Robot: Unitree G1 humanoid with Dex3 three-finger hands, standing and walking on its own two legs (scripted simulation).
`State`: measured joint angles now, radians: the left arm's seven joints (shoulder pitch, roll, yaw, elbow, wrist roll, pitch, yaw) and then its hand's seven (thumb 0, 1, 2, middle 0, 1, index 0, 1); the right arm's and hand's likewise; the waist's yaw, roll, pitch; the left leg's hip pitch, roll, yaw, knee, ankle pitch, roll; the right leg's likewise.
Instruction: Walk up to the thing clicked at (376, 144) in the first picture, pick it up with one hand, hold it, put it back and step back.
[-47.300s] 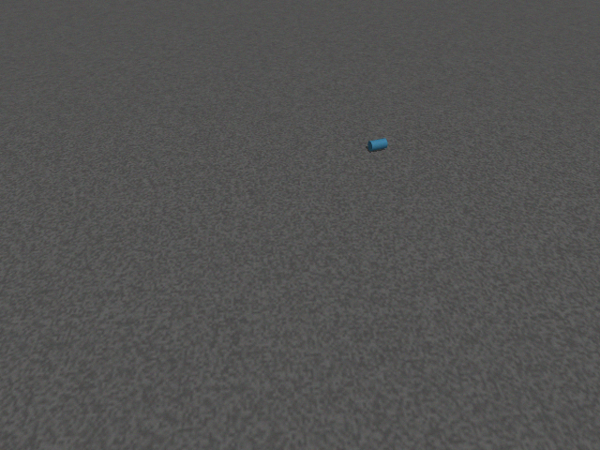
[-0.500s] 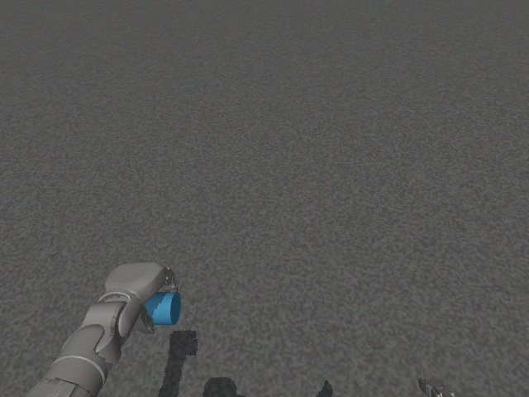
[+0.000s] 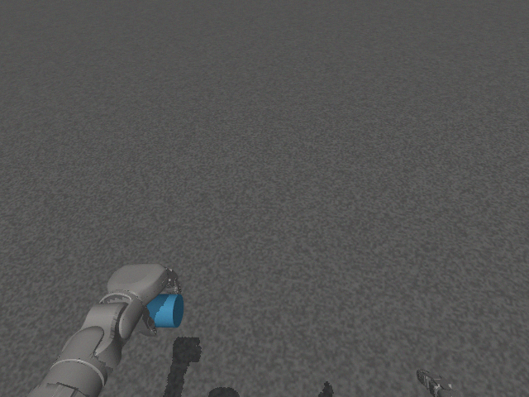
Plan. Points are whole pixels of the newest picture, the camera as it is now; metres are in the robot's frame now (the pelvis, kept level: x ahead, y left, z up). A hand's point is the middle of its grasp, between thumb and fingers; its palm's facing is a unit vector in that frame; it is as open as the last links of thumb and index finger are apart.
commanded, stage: hold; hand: left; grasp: from above
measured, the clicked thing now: (153, 310) +0.30 +0.22 -0.08
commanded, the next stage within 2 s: crouch in 0.68 s
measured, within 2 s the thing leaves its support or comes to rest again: neither
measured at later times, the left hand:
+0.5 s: hand (145, 310) +0.28 +0.22 -0.03, palm faces -0.46 -0.04 -0.88, open 8.2 cm
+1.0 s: hand (145, 312) +0.29 +0.23 -0.05, palm faces -0.47 -0.04 -0.88, open 8.3 cm
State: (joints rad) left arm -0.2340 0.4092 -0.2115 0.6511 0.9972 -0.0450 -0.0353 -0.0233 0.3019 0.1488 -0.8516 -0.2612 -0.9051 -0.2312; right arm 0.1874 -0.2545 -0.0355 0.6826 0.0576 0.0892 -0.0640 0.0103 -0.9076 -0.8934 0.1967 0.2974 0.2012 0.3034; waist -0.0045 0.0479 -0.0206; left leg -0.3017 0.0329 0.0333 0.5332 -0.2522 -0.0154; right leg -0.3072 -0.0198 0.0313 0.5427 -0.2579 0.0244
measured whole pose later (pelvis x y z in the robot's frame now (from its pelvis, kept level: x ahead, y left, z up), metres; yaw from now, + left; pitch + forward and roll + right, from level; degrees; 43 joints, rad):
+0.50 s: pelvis +0.00 +0.00 +0.00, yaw +0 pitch +0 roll +0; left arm -0.23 0.41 -0.22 0.63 0.99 -0.06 -0.06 -0.02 0.31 0.13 -0.85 -0.27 -0.90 -0.24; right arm 0.17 -0.25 -0.02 0.68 0.06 0.09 -0.07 0.01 -0.91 -0.90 0.20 0.30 0.20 0.30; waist 0.01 0.05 -0.01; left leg -0.26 0.03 0.03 0.49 -0.23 -0.01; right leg -0.27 -0.02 0.03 0.51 -0.24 0.02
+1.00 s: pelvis +0.00 +0.00 +0.00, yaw +0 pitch +1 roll +0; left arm -0.26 0.40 -0.20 0.73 1.02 -0.09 0.02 -0.02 0.27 0.18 -0.86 -0.28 -0.91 -0.25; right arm 0.19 -0.24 -0.03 0.69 0.05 0.10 -0.06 0.01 -0.91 -0.90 0.20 0.30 0.20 0.30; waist -0.01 0.03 -0.01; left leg -0.30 0.03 0.03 0.51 -0.24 -0.01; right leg -0.30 -0.03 0.03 0.52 -0.24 0.03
